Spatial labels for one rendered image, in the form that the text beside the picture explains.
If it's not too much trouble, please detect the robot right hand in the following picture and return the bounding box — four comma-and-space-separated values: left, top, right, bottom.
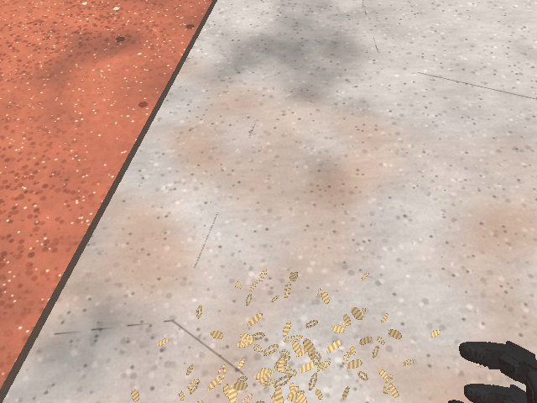
448, 341, 537, 403

